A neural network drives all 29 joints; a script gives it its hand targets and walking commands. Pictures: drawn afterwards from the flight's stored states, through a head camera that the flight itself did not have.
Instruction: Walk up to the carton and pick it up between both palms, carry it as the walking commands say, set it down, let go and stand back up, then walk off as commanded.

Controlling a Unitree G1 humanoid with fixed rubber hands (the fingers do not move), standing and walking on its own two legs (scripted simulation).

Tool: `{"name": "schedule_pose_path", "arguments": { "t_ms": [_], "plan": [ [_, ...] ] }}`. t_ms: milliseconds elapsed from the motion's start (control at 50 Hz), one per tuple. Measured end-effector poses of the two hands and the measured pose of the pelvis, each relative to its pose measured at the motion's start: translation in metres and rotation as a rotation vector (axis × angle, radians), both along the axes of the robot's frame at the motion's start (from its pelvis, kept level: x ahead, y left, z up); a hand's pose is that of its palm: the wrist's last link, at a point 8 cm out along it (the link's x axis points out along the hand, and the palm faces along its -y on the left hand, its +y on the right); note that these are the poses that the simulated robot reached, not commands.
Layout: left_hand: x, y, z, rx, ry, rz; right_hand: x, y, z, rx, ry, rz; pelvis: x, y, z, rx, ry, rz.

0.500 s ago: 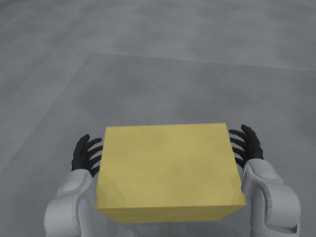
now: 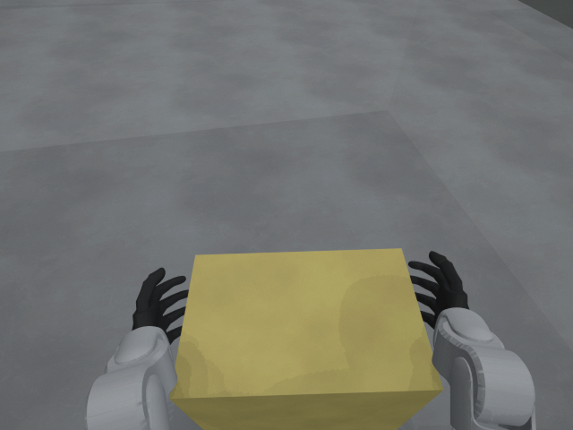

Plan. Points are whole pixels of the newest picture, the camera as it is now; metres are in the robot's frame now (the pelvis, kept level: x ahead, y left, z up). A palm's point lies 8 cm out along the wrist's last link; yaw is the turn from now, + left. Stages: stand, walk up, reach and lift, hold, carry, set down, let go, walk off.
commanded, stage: carry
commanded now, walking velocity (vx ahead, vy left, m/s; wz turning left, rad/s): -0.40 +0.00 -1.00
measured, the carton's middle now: (300, 349) +0.24 +0.01 -0.03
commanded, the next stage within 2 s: none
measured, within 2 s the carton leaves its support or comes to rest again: neither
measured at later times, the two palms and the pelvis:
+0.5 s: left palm out of the picture +0.10 -0.04 +0.07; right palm out of the picture -0.08 -0.35 +0.08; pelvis -0.20 -0.07 -0.01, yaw -29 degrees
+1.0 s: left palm out of the picture -0.10 -0.08 +0.05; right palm out of the picture -0.37 -0.31 +0.05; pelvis -0.38 -0.01 -0.04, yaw -55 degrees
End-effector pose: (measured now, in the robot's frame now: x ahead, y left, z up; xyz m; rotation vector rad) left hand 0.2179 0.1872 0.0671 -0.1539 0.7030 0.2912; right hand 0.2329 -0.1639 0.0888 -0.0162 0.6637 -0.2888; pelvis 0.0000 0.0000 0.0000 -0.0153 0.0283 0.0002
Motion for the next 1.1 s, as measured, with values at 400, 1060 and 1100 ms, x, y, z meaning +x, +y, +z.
{"name": "schedule_pose_path", "arguments": {
  "t_ms": [400,1060,1100],
  "plan": [
    [-0.089,-0.21,-0.024,0.104,0.06,-0.525,-0.262,-0.173,-0.049,0.108,0.06,-0.526,-0.159,-0.069,-0.016,0.053,0.01,-0.428],
    [-0.344,-0.283,-0.044,0.087,0.075,-1.069,-0.653,-0.122,-0.057,0.098,0.048,-1.061,-0.394,0.008,-0.032,0.013,0.018,-1.025],
    [-0.358,-0.292,-0.047,0.058,0.081,-1.144,-0.681,-0.107,-0.051,0.069,0.06,-1.134,-0.402,0.021,-0.028,0.025,0.03,-1.079]
  ]
}}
